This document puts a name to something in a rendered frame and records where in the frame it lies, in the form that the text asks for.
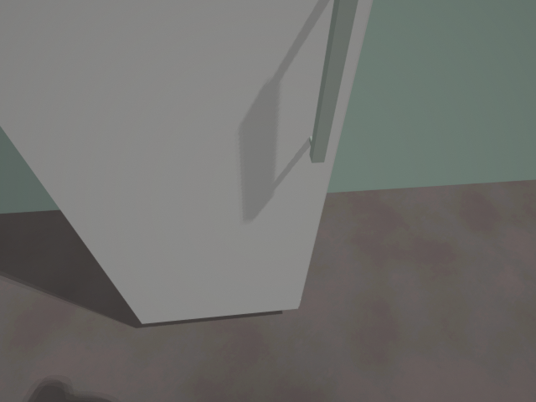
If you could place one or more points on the handle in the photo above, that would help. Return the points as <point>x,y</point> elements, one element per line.
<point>343,14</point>

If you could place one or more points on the fridge door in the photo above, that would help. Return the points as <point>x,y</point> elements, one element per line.
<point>174,137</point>

